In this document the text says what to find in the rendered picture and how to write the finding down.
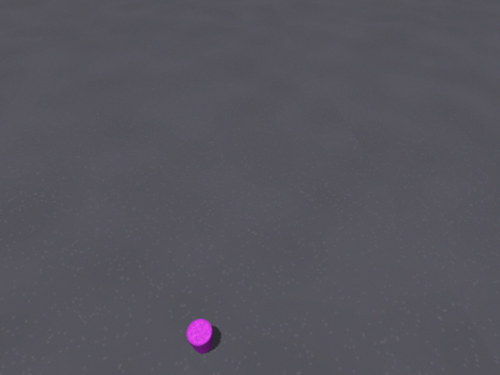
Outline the cup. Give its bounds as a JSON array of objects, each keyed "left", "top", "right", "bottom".
[{"left": 187, "top": 319, "right": 213, "bottom": 354}]

